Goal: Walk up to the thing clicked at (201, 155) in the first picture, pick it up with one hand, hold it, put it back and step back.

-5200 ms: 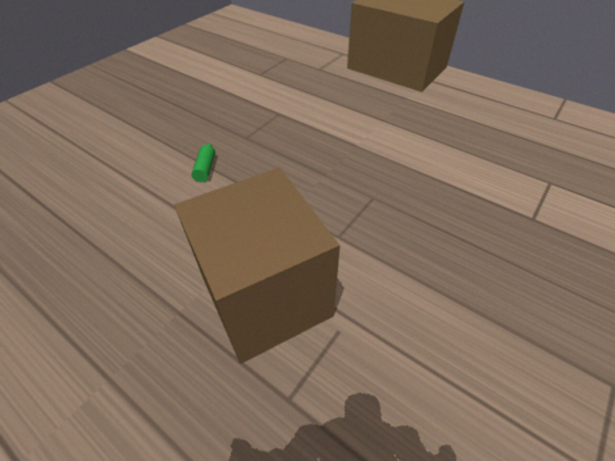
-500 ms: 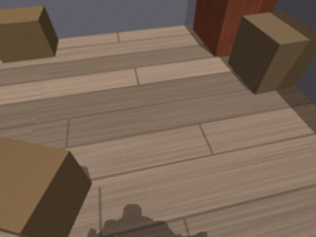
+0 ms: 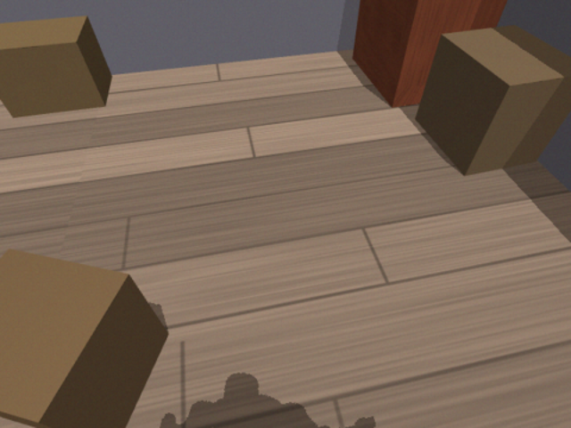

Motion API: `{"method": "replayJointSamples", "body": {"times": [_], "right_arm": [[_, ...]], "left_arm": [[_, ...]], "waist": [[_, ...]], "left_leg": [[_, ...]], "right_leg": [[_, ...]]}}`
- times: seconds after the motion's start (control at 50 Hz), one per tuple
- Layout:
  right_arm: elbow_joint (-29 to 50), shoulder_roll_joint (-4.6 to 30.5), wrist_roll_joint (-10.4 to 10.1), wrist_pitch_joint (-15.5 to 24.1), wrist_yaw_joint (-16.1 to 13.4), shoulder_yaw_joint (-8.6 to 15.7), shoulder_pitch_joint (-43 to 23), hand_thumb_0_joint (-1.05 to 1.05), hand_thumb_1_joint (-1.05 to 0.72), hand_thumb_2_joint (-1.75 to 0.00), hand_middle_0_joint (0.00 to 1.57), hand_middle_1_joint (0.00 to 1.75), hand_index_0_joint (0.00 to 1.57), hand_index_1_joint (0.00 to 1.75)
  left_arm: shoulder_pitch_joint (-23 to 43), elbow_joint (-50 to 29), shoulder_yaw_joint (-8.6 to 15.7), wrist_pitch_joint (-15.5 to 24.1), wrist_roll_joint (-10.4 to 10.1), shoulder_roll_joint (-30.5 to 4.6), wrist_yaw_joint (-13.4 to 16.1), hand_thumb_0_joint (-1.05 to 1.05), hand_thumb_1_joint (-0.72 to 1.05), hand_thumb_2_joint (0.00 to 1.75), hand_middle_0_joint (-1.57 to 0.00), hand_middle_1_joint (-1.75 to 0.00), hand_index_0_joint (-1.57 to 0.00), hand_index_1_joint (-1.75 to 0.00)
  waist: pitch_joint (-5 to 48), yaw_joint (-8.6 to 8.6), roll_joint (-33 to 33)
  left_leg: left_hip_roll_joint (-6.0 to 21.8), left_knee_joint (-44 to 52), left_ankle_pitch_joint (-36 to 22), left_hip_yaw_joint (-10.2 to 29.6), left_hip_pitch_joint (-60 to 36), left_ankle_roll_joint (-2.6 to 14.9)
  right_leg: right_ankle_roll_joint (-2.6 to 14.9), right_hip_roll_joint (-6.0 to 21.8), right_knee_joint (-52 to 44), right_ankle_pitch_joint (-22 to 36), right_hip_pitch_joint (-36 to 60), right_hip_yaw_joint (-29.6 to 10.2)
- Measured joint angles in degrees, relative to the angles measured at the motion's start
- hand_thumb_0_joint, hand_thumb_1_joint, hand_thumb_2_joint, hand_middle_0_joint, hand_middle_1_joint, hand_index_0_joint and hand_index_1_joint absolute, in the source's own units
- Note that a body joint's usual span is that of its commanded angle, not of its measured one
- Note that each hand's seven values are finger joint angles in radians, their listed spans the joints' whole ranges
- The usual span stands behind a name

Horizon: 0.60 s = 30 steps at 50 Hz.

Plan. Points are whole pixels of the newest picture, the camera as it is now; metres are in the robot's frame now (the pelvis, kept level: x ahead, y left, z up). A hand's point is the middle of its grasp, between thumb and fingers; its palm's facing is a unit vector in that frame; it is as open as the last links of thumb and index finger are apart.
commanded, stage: stand
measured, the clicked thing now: out of the picture +0.66 +1.52 -0.74
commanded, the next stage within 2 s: walk up in 0.92 s
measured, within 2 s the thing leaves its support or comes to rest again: neither
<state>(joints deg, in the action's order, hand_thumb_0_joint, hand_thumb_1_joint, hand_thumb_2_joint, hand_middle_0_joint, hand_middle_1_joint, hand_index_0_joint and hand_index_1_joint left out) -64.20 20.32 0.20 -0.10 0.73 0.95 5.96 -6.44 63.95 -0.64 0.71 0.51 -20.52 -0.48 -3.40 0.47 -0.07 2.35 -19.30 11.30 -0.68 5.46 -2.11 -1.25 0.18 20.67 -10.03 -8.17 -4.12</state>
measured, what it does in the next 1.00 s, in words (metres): stands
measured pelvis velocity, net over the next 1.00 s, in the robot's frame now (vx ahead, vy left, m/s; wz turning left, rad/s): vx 0.01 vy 0.00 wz -0.01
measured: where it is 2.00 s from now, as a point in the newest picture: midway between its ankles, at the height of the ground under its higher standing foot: (299, 389)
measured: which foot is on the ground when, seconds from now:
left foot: down 0.00-1.00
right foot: down 0.00-1.00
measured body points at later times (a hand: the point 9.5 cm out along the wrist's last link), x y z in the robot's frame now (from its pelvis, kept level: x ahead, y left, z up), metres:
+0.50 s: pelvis +0.00 +0.00 +0.00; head +0.01 +0.00 +0.45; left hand +0.08 +0.30 -0.13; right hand +0.07 -0.31 -0.13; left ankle -0.01 +0.14 -0.75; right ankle +0.02 -0.13 -0.75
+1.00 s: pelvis +0.01 +0.00 +0.00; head +0.01 -0.01 +0.45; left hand +0.08 +0.31 -0.13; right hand +0.08 -0.31 -0.13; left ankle -0.01 +0.14 -0.74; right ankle +0.01 -0.13 -0.74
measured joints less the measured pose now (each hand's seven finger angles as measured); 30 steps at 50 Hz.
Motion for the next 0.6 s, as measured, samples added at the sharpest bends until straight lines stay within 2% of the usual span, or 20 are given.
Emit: {"method": "replayJointSamples", "body": {"times": [0.6], "right_arm": [[0.0, 0.1, 0.1, 0.1, 0.0, 0.0, 0.9, 0.0, -0.9, -0.89, 0.21, 0.3, 0.21, 0.3]], "left_arm": [[-0.1, -0.3, -0.1, -0.1, 0.0, 0.0, -0.1, 0.01, 0.91, 0.9, -0.2, -0.3, -0.2, -0.3]], "waist": [[0.0, 0.04, 0.1]], "left_leg": [[-0.1, 0.1, -0.1, 0.2, 0.2, 0.04]], "right_leg": [[-0.02, 0.2, 0.1, -0.1, -0.2, 0.2]]}}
